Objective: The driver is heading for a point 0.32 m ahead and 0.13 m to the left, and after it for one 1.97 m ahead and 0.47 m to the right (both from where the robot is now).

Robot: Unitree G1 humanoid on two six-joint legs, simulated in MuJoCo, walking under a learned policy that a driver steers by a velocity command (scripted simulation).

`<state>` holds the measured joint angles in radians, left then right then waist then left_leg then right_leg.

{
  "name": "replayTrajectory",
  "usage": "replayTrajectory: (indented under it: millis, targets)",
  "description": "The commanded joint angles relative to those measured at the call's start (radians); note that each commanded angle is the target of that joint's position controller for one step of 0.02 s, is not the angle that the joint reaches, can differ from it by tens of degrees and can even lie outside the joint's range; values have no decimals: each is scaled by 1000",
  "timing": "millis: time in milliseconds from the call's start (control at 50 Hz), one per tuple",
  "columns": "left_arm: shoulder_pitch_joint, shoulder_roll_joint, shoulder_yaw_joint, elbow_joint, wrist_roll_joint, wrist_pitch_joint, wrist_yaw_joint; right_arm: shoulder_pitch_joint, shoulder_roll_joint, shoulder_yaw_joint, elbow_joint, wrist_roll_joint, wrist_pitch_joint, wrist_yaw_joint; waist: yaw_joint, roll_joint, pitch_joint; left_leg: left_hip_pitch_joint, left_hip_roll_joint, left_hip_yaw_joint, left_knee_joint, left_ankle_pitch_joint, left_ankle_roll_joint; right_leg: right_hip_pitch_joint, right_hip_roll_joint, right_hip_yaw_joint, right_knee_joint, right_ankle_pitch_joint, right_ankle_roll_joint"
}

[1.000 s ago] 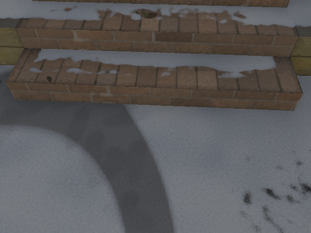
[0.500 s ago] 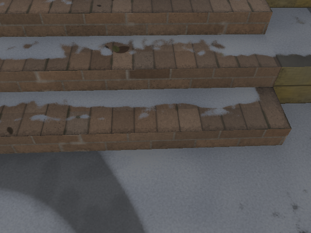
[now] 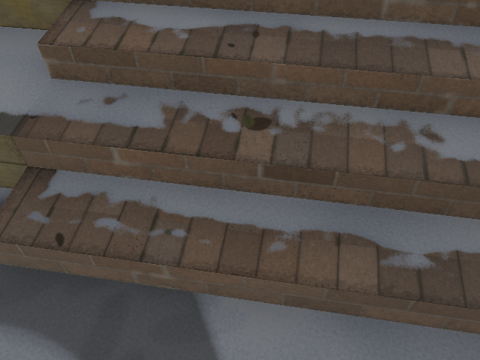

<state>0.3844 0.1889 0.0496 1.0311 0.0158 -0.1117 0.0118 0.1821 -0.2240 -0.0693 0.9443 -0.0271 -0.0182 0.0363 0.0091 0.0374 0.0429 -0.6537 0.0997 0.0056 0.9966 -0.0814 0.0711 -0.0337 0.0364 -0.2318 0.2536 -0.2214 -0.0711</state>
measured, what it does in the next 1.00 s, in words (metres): walks ahead: left foot, then right foot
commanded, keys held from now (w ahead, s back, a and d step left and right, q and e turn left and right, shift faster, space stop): w+q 0.20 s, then w+e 0.80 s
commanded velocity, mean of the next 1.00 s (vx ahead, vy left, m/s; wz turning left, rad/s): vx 0.50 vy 0.00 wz -0.11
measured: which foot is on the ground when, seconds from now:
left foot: up 0.00-0.22, down 0.24-0.80, up 0.82-1.00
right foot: down 0.00-0.24, up 0.26-0.78, down 0.80-1.00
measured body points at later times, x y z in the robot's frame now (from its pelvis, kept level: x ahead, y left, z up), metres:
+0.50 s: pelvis +0.26 +0.07 +0.00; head +0.28 +0.09 +0.45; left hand +0.29 +0.32 -0.15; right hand +0.31 -0.19 -0.14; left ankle +0.23 +0.10 -0.75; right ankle +0.32 -0.10 -0.66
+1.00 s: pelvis +0.50 +0.04 -0.01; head +0.52 +0.02 +0.43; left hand +0.52 +0.29 -0.15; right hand +0.65 -0.20 -0.12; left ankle +0.52 +0.17 -0.51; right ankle +0.47 +0.00 -0.75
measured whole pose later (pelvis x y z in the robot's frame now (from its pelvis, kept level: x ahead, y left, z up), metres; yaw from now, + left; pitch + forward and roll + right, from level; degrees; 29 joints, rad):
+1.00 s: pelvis +0.50 +0.04 -0.01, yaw -11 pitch +3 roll +0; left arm 0.41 0.20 0.04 1.02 0.02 -0.05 0.00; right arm 0.07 -0.16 0.01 0.72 -0.05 -0.05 0.00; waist 0.02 0.04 -0.01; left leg -0.93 0.07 -0.02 1.88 -0.38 0.02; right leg -0.25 0.14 0.00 0.51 -0.30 -0.14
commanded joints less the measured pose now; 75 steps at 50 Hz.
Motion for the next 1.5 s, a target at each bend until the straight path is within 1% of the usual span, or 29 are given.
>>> replayTrajectory:
  millis: [20,140,220,240,260,280,320,360,500,640,740,780,800,820,840,860,900,980,1080,1140,1180,1220,1240,1260,1280,1320,1360,1400,1500]
  targets:
    - [6,95,9,-42,1,-17,6,-83,4,13,-75,3,-8,15,-7,-99,64,-8,-3,39,-156,95,-8,-56,-260,74,-126,353,-51]
    - [82,136,20,-11,6,0,25,-197,-16,17,-134,-7,-11,22,9,-107,64,56,-58,133,-359,0,53,128,-310,-11,-32,636,-48]
    - [76,176,32,-15,10,30,26,25,-71,-12,-74,-21,-19,5,-84,-139,-76,350,-182,160,-449,-168,145,138,-320,-40,389,956,-46]
    - [65,158,24,-28,6,32,17,188,-113,-32,-22,-37,-31,-6,-159,-81,-153,600,-138,63,-532,-142,185,-27,-298,-45,625,761,-26]
    - [121,46,-5,-75,-27,29,-6,275,-220,-56,-9,-50,-38,-22,-134,155,-275,973,203,-404,-562,-166,313,-454,-156,-43,1013,15,21]
    - [58,112,14,-88,-21,26,-11,281,-241,-60,-8,-16,-25,-29,-130,82,-319,965,319,-696,-723,-155,349,-599,-31,143,1189,-307,30]
    - [-77,110,13,-112,-28,14,-15,112,-160,-35,-19,7,-36,-34,-70,-38,-80,683,236,-353,-768,-1,240,-613,-126,237,1084,-108,6]
    - [-7,80,11,-64,2,43,-15,47,-79,-8,-9,14,-63,-36,7,-46,-18,532,150,-154,-812,147,140,-487,-156,260,951,-55,11]
    - [-109,62,18,-71,5,82,-37,151,-86,7,46,15,-103,-45,2,38,11,573,80,76,-845,362,24,-588,-141,230,819,131,31]
    - [-284,41,-3,-137,18,83,-32,237,-67,24,76,4,-97,-71,-31,20,59,717,126,153,-805,483,46,-670,-111,144,651,132,16]
    - [-108,58,4,-114,19,83,-2,164,-124,22,38,-3,-83,-93,76,74,-63,727,173,227,-466,1153,34,-369,9,64,540,-53,-104]
    - [111,85,27,-56,20,70,-1,32,-170,3,-14,23,-73,-69,211,65,-143,589,136,233,-55,1005,42,-87,38,71,280,100,-145]
    - [179,155,54,-32,19,63,4,-75,-143,2,-50,38,-79,-53,268,-66,-104,334,-12,221,357,305,-4,59,-38,227,120,287,-198]
    - [90,265,66,-34,24,65,2,31,3,37,-104,21,-100,-42,74,-260,-80,-55,-149,118,694,-351,-41,190,-270,605,223,976,-284]
    - [96,264,71,-47,1,72,-2,122,9,46,-111,5,-101,-39,58,-166,-232,-81,-109,-44,708,-282,-35,195,-371,758,98,667,-396]
    - [37,192,56,-60,-6,81,-3,69,-19,42,-131,-1,-99,-37,29,-80,-106,-163,-80,-36,730,-248,-51,72,-348,758,33,241,-373]
    - [-37,95,19,-71,-8,83,1,12,-11,41,-163,-30,-81,-25,-28,15,24,-282,-50,-11,792,-244,-51,-117,-248,661,17,-8,-275]
    - [42,144,7,-55,16,39,-9,-131,93,93,-315,-23,-19,-45,-11,-70,9,-490,-70,75,1108,-332,-54,-242,-196,586,25,193,-236]
    - [157,129,-14,3,-7,26,4,-407,102,138,-523,-42,-26,-57,40,-68,36,-729,-21,63,942,-414,-26,-172,-130,611,-37,-63,-167]
    - [147,165,2,-29,-14,59,55,-456,101,153,-597,-42,-10,-40,62,-90,-56,-417,-43,116,548,-388,-38,-127,-159,577,-212,407,-202]
    - [14,167,13,-117,-17,57,50,-205,68,137,-508,-9,-10,-53,-69,-152,-231,127,-145,154,244,-282,0,-197,-103,393,-52,1276,-146]
    - [-51,281,59,-160,-19,29,26,121,-58,69,-407,13,-12,-63,-210,-203,-446,330,-154,54,73,-312,28,35,-191,448,317,1635,-122]
    - [-123,280,77,-185,-35,2,-1,221,-105,45,-363,-7,-32,-61,-266,-116,-478,481,-121,-6,-121,-270,46,-25,-138,428,572,1486,-100]
    - [-160,113,52,-261,-39,-16,-31,271,-200,15,-316,-42,-44,-73,-218,234,-466,663,178,-550,-441,-94,178,-397,99,381,1037,414,-29]
    - [-38,93,46,-294,28,-13,-46,112,-196,0,-342,-16,-18,-85,-95,294,-509,609,315,-991,-626,-81,257,-573,133,447,1454,17,-14]
    - [-122,8,18,-343,70,22,-45,-16,2,32,-277,11,-24,-78,10,-39,-104,304,250,-700,-590,-609,200,-788,14,340,1574,80,-29]
    - [-140,-66,-19,-400,60,50,-26,80,106,53,-153,-17,-58,-63,48,-65,-20,211,177,-475,-623,-571,111,-903,-5,361,1704,66,-65]
    - [-147,-92,-41,-426,24,76,-16,144,90,40,-51,-21,-89,-36,64,-14,19,242,127,-274,-647,-408,67,-1028,8,397,1738,9,-74]
    - [-324,-29,-35,-490,26,80,-11,164,12,28,-15,-5,-121,-27,51,-1,-15,262,99,-42,-749,-89,79,-1040,22,314,1550,81,-37]
Velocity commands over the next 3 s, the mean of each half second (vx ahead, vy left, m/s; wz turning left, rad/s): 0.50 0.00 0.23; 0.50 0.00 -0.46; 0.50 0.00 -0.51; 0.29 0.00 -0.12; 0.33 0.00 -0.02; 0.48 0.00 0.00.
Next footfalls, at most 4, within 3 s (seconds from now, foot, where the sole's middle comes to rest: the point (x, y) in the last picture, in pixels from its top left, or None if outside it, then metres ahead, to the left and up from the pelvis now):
0.24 left None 0.27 0.11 -0.78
0.80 right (261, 356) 0.51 0.00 -0.78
1.24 left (231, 225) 0.84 0.08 -0.64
1.76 right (350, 142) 1.05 -0.28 -0.50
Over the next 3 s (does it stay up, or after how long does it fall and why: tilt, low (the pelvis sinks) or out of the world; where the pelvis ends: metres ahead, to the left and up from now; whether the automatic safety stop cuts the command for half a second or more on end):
stays up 1.37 -0.15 0.41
